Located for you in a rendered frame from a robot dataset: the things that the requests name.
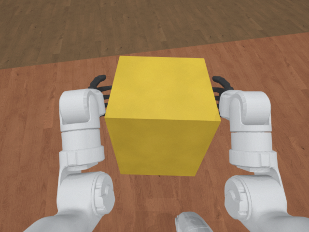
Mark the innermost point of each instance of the robot right forearm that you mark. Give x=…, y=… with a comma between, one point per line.
x=249, y=113

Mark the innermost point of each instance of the robot left forearm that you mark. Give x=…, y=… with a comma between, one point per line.
x=79, y=112

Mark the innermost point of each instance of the robot right thigh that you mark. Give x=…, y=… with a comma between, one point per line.
x=191, y=222

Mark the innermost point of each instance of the robot left upper arm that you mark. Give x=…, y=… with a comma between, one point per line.
x=83, y=199

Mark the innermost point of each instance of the robot left hand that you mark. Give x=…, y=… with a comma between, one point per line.
x=95, y=83

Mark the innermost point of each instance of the carton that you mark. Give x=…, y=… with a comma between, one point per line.
x=161, y=115

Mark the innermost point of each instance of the robot right upper arm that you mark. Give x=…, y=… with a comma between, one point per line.
x=259, y=203

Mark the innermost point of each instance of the robot right hand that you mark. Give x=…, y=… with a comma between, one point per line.
x=223, y=83

